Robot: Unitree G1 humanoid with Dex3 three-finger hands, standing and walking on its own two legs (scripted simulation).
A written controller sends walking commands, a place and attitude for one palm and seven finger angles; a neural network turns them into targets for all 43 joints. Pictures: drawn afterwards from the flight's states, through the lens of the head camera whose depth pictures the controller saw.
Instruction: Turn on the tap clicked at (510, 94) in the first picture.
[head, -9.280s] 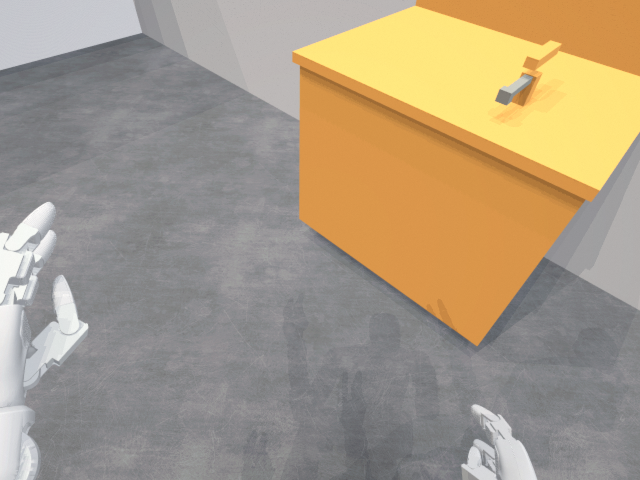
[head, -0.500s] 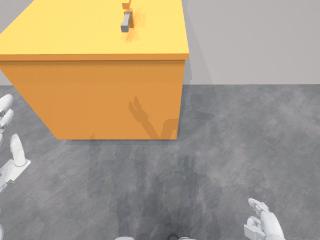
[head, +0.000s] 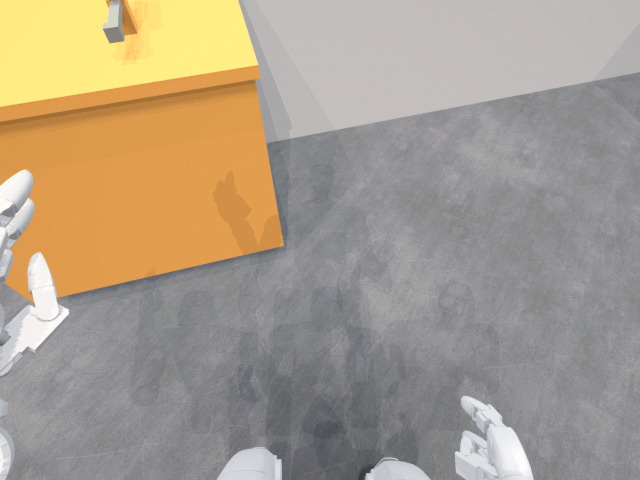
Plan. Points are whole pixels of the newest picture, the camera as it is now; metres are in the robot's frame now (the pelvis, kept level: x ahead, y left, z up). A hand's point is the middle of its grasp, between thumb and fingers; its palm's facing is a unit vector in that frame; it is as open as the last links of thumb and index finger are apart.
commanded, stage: take the last steps up to it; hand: left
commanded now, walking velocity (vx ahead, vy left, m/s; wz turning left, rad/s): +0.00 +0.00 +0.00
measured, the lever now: (113, 32) +0.85 +0.43 +0.09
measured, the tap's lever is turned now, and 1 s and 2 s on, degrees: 0 0 0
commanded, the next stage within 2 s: none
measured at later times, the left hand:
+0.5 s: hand (56, 344) +0.21 +0.21 +0.18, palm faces +0.37 -0.83 -0.41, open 7.4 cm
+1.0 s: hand (20, 245) +0.29 +0.27 +0.19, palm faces +0.33 -0.82 -0.47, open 7.4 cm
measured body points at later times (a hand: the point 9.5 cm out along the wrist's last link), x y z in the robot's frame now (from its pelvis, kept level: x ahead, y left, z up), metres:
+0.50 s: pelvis -0.02 -0.01 +0.00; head -0.02 -0.03 +0.45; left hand +0.18 +0.26 +0.20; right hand +0.13 -0.24 -0.11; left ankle -0.02 +0.11 -0.68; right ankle -0.01 -0.12 -0.73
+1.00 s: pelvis +0.06 +0.05 +0.01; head +0.10 +0.05 +0.46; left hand +0.26 +0.31 +0.22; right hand +0.22 -0.16 -0.09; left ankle +0.05 +0.15 -0.73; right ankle +0.09 -0.06 -0.70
